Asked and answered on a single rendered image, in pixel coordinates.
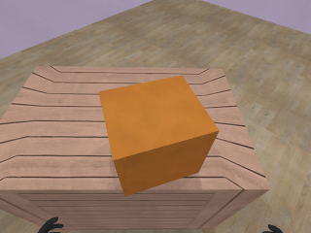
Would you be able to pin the carton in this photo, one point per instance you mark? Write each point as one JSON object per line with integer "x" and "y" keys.
{"x": 158, "y": 132}

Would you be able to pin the pedestal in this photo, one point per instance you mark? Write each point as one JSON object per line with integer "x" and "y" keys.
{"x": 56, "y": 159}

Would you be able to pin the robot left hand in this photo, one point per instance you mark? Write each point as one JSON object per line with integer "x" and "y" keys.
{"x": 49, "y": 225}

